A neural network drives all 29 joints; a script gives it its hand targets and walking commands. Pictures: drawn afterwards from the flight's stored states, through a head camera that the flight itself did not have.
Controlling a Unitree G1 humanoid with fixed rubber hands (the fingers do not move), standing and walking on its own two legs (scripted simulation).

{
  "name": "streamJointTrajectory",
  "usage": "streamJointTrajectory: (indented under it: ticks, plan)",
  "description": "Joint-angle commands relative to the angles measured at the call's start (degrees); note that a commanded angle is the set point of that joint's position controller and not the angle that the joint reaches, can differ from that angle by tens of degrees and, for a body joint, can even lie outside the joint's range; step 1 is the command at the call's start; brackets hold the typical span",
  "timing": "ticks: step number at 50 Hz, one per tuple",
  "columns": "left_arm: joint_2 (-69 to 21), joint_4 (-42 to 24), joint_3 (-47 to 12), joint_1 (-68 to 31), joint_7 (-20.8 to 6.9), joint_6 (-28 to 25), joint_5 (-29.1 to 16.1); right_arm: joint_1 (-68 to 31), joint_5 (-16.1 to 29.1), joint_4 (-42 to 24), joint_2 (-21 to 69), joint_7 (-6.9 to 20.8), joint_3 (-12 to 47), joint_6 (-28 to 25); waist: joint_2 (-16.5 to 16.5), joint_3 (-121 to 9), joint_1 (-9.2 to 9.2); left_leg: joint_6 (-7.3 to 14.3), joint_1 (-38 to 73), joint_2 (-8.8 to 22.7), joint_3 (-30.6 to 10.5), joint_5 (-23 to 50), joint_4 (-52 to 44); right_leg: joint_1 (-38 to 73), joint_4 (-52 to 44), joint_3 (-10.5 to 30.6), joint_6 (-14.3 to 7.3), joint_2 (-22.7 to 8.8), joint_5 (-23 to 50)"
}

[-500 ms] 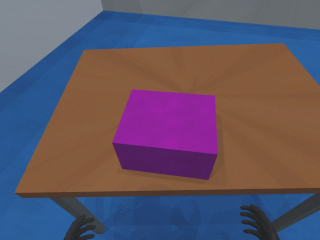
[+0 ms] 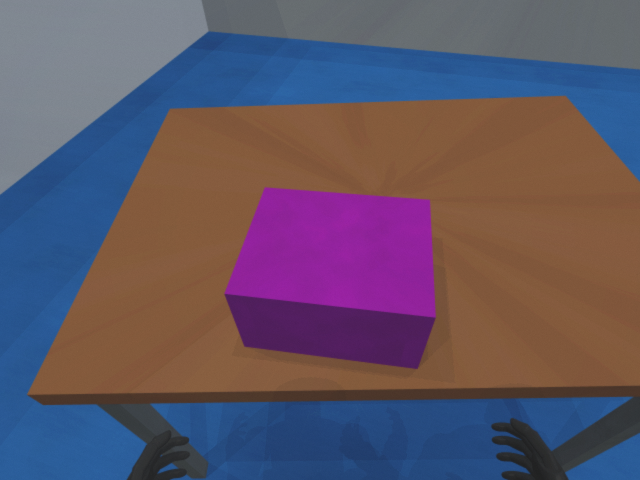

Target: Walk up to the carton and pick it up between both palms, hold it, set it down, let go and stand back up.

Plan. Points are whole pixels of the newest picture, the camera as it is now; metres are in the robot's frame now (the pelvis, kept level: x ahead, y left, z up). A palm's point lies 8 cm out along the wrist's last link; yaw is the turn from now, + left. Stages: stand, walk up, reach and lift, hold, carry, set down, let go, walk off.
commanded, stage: stand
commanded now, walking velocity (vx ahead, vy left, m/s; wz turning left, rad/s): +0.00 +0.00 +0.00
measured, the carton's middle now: (337, 273) +0.42 +0.00 +0.00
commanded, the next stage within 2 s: none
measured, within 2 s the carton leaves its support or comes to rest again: neither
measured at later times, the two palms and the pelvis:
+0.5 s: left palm out of the picture +0.14 +0.26 -0.07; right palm out of the picture +0.16 -0.29 -0.07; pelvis +0.01 +0.00 +0.00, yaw +0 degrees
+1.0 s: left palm out of the picture +0.13 +0.26 -0.07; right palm out of the picture +0.15 -0.29 -0.07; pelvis +0.00 +0.00 +0.00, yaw +0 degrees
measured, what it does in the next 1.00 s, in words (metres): stands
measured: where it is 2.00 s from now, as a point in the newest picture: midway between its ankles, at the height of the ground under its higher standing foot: outside the picture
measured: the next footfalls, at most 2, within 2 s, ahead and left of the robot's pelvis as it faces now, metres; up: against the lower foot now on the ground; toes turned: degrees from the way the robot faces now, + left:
none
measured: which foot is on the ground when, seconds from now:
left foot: down 0.00-1.00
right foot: down 0.00-1.00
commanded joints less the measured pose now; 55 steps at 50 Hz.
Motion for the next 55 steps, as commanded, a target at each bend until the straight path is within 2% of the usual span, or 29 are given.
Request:
streamJointTrajectory:
  ticks: [1,3,7,9,13,14,17,20,22,23,24,26,37,42,43,46,48,50,52,55]
  plan:
    - [15.1,1.7,6.8,-4.1,1.5,-4.6,7.7,-1.5,-2.2,1.1,-14.3,-1.7,-1.6,3.4,-4.3,-9.1,-1.05,0.2,0.6,4.7,-4.5,9.3,0.0,-5.3,1.0,2.1,-2.6,-2.5,9.0]
    - [15.3,2.5,6.7,-3.5,1.3,-5.2,7.6,-1.6,-2.1,0.6,-13.8,-1.2,-1.3,3.5,-3.8,-5.8,-0.58,0.2,-1.5,4.7,-5.0,5.9,-0.9,-6.9,0.1,2.3,-2.8,-2.5,5.9]
    - [16.0,3.6,6.4,-3.3,0.9,-6.1,7.4,-0.8,-2.0,0.4,-15.1,-1.0,-1.3,3.9,-3.3,-3.2,-0.77,0.8,-3.5,4.9,-5.4,4.9,-0.9,-8.1,0.2,3.2,-3.1,-2.8,6.9]
    - [16.4,4.1,6.5,-3.0,0.8,-6.4,7.4,-1.1,-1.9,0.0,-15.9,-0.9,-1.4,4.1,-3.8,-2.1,-0.81,1.2,-3.8,5.3,-5.9,6.0,-0.9,-8.3,0.0,3.3,-3.5,-3.0,8.2]
    - [17.0,4.8,6.4,-3.5,0.6,-6.8,7.1,-1.1,-1.6,-0.4,-17.4,-1.0,-1.6,4.4,-2.2,-3.9,-1.33,1.1,-2.4,5.4,-5.7,8.7,-0.5,-7.1,0.4,3.8,-3.6,-3.2,10.7]
    - [17.2,5.2,6.4,-3.2,0.6,-6.9,7.2,-1.4,-1.6,-0.5,-17.1,-1.1,-1.6,4.4,-3.4,-3.7,-1.11,1.1,-2.7,5.7,-6.0,9.3,-0.7,-6.5,0.5,3.4,-3.5,-3.1,11.3]
    - [17.1,5.9,6.3,-3.0,0.5,-7.0,7.0,-1.4,-1.3,-0.7,-17.8,-1.1,-1.8,4.6,-2.6,-4.5,-1.09,1.2,-1.6,5.8,-6.0,11.1,-0.4,-6.0,0.7,3.5,-3.6,-3.3,12.6]
    - [17.4,6.6,6.1,-3.0,0.4,-7.2,7.0,-1.4,-1.1,-0.7,-17.4,-1.2,-1.7,4.8,-3.6,-5.4,-1.25,1.2,-0.5,6.1,-6.1,12.5,0.0,-5.5,1.1,3.5,-3.8,-3.4,14.0]
    - [17.2,6.8,6.0,-3.4,0.4,-7.2,6.9,-1.4,-1.0,-0.5,-17.5,-1.2,-1.6,4.7,-2.1,-5.6,-1.33,1.1,0.1,6.1,-6.1,13.4,0.2,-5.5,1.2,3.5,-3.8,-3.5,14.4]
    - [17.4,7.0,5.9,-3.1,0.4,-7.2,7.0,-1.5,-1.0,-0.5,-17.5,-1.3,-1.7,4.7,-3.0,-5.7,-1.35,1.2,0.5,6.2,-6.4,14.0,0.3,-5.5,1.2,3.4,-3.9,-3.4,14.8]
    - [17.1,7.3,5.8,-3.3,0.4,-7.2,6.8,-1.6,-1.1,-0.4,-17.6,-1.4,-1.7,4.8,-2.2,-6.2,-1.25,1.3,0.3,6.2,-6.2,14.3,0.4,-4.9,1.3,3.5,-3.8,-3.5,14.9]
    - [17.5,7.5,5.9,-3.2,0.5,-7.2,6.9,-1.3,-1.0,-0.4,-17.9,-1.5,-1.9,4.8,-2.9,-5.5,-1.43,1.2,0.2,6.5,-6.4,15.1,0.3,-5.2,1.4,3.3,-4.0,-3.5,15.9]
    - [17.2,8.5,5.9,-3.2,0.5,-7.1,6.7,-1.2,-0.8,0.2,-17.8,-1.5,-1.8,5.0,-2.0,-5.8,-1.21,1.2,0.4,6.4,-6.3,15.5,0.4,-4.4,1.8,3.2,-4.0,-3.5,15.9]
    - [17.5,8.7,5.8,-3.2,0.7,-7.3,6.8,-1.3,-0.8,0.0,-17.5,-1.7,-2.0,5.1,-3.1,-5.3,-1.42,1.3,0.4,6.4,-6.4,15.4,0.7,-4.7,1.4,3.1,-4.3,-3.7,16.3]
    - [17.3,8.7,5.8,-3.4,0.6,-7.2,6.7,-1.3,-0.7,0.2,-17.7,-1.7,-1.9,5.0,-1.8,-5.4,-1.33,1.3,0.4,6.3,-6.2,15.6,0.6,-4.7,1.5,3.3,-4.2,-3.6,16.0]
    - [17.5,9.1,5.8,-2.8,0.5,-7.2,6.8,-1.8,-0.7,0.0,-17.8,-1.7,-2.0,5.0,-3.2,-4.6,-1.2,1.4,0.3,6.6,-6.7,15.5,0.4,-5.0,1.3,3.0,-4.2,-3.5,15.6]
    - [17.4,8.9,5.9,-3.4,0.5,-7.2,6.8,-1.2,-0.7,0.1,-17.8,-1.7,-2.0,5.1,-2.4,-5.1,-1.4,1.4,0.2,6.4,-6.3,14.7,0.5,-4.7,1.3,3.2,-4.1,-3.5,15.4]
    - [17.5,9.1,5.8,-3.3,0.5,-7.3,6.7,-1.4,-0.7,0.2,-17.7,-1.7,-1.9,5.0,-3.3,-4.1,-1.25,1.5,-0.1,6.5,-6.5,14.1,0.2,-5.1,1.1,3.2,-4.2,-3.6,15.0]
    - [17.3,9.3,5.8,-3.2,0.5,-7.4,6.5,-1.4,-0.7,0.2,-17.6,-1.7,-2.0,5.1,-2.5,-4.4,-1.4,1.4,0.2,6.3,-6.3,13.7,0.2,-5.3,1.1,3.3,-4.1,-3.5,14.6]
    - [17.4,9.6,5.9,-3.2,0.5,-7.4,6.6,-2.1,-0.7,0.2,-17.9,-1.6,-2.1,5.0,-3.1,-4.3,-0.96,1.5,0.0,6.6,-6.8,12.5,-0.1,-5.5,0.8,3.3,-4.1,-3.5,13.4]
